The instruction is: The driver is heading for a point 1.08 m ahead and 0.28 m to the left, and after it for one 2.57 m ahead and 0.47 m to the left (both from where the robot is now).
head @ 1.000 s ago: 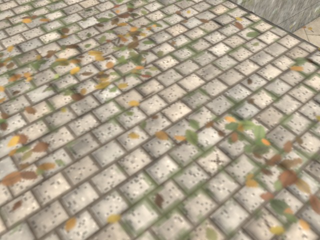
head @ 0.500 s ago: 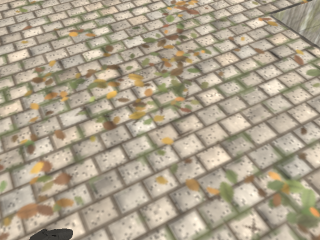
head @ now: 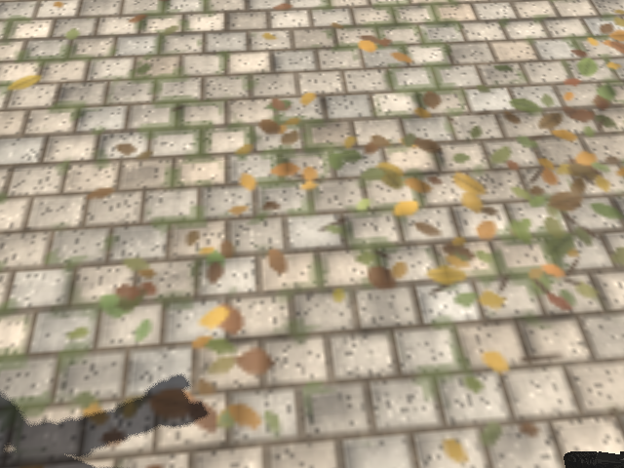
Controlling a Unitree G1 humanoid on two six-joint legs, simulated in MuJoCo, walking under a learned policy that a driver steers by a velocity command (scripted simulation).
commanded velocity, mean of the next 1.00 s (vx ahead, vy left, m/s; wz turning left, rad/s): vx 0.50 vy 0.00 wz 0.55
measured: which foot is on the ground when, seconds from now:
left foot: down 0.00-0.42, up 0.44-0.90, down 0.92-1.00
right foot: up 0.00-0.38, down 0.40-0.92, up 0.94-1.00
